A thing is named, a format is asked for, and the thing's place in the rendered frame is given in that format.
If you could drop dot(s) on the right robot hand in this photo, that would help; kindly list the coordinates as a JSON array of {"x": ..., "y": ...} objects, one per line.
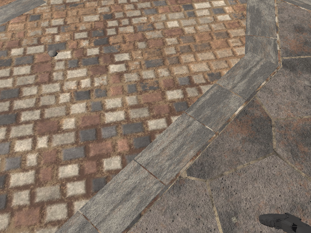
[{"x": 287, "y": 222}]

